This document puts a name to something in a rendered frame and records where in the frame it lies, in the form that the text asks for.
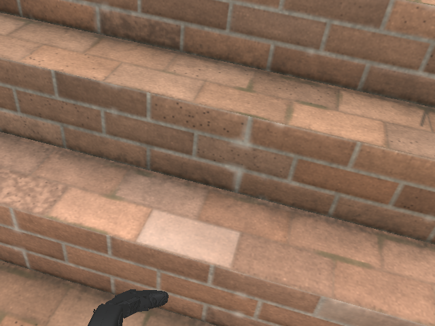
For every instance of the robot left hand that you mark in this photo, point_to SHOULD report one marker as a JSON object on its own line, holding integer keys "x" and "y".
{"x": 125, "y": 304}

